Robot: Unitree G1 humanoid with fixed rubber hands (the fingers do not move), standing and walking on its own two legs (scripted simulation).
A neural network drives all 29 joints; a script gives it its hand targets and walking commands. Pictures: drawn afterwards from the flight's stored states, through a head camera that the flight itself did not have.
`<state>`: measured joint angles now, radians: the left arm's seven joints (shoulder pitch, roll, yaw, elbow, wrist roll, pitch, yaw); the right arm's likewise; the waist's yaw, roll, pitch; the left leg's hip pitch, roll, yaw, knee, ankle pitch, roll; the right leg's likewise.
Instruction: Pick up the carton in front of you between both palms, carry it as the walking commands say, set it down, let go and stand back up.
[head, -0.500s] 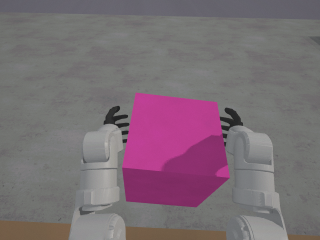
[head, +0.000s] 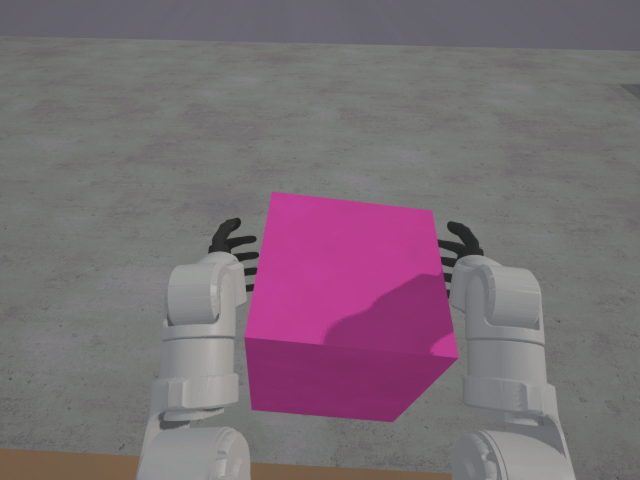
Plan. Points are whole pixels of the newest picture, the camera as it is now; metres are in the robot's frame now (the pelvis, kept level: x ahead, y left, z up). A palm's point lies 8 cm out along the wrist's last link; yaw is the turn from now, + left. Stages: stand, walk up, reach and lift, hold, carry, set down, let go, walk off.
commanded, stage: carry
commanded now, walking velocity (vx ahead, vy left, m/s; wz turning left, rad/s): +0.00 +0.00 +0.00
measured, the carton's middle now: (336, 315) +0.34 +0.01 +0.04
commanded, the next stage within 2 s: none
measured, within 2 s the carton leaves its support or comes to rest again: neither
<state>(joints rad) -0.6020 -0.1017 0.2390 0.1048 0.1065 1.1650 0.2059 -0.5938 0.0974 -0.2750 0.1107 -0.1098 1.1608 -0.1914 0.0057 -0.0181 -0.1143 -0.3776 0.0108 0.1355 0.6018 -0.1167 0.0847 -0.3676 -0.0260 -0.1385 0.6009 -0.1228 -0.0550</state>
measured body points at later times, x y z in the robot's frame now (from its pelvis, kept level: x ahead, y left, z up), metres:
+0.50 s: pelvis +0.00 -0.01 +0.00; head -0.03 +0.00 +0.45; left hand +0.35 +0.14 +0.13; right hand +0.35 -0.16 +0.13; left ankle +0.02 +0.08 -0.73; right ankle +0.02 -0.09 -0.73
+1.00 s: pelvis +0.00 -0.01 +0.00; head -0.01 +0.00 +0.45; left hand +0.35 +0.14 +0.12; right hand +0.35 -0.16 +0.12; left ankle +0.02 +0.08 -0.73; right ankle +0.02 -0.10 -0.73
